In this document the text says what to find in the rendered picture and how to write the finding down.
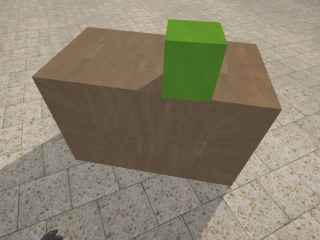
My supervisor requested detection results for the carton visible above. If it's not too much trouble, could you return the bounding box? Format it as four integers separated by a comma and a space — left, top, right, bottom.
162, 19, 228, 102

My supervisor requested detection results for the pedestal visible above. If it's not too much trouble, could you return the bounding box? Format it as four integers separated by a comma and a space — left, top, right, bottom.
32, 27, 282, 186

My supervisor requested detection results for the left robot hand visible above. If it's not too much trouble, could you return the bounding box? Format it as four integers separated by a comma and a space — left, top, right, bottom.
41, 229, 63, 240

